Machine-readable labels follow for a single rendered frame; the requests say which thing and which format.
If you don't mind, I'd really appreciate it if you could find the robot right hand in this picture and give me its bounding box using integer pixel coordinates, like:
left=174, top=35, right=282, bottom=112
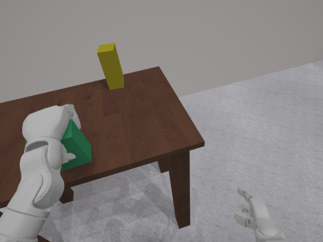
left=234, top=187, right=272, bottom=229

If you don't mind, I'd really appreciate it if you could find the sponge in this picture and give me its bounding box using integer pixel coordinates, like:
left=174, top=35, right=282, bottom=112
left=24, top=119, right=92, bottom=172

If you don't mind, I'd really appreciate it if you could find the robot right forearm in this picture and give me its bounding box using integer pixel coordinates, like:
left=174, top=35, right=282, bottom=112
left=254, top=218, right=287, bottom=242

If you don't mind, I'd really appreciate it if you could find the robot left forearm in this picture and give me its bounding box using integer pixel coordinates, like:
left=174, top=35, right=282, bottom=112
left=0, top=137, right=64, bottom=242

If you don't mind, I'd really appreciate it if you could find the robot left hand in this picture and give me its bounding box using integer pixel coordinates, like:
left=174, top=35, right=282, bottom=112
left=22, top=104, right=81, bottom=164

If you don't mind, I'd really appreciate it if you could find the table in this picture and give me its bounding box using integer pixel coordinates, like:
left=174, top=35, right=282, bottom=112
left=0, top=67, right=205, bottom=242

